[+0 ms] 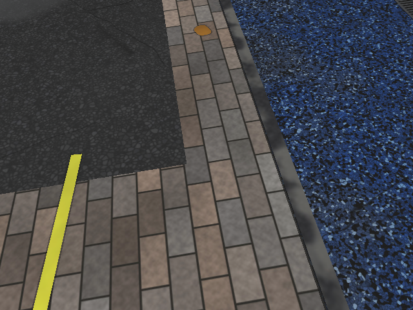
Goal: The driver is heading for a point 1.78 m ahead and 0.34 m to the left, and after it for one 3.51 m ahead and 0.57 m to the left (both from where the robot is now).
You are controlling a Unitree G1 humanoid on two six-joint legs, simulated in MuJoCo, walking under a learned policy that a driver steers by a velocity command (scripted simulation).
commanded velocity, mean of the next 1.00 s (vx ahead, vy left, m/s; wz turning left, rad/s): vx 0.09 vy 0.00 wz -0.05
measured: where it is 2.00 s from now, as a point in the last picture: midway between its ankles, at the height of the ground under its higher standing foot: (235, 295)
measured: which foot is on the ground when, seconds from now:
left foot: up 0.00-0.22, down 0.24-0.92, up 0.94-1.00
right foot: down 0.00-1.00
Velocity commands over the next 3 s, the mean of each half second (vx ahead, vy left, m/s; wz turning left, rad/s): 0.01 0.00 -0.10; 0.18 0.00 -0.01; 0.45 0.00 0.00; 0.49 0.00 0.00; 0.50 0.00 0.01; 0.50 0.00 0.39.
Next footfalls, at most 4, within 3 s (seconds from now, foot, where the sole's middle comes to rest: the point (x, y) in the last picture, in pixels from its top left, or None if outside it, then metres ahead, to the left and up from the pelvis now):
0.24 left None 0.02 0.12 -0.78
1.38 left None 0.41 0.07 -0.78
1.92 right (257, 245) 0.72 -0.10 -0.78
2.46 left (204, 180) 1.02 0.08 -0.78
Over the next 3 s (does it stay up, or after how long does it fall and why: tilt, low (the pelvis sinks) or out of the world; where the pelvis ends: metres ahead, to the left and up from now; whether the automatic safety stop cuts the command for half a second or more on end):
stays up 1.14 0.01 -0.01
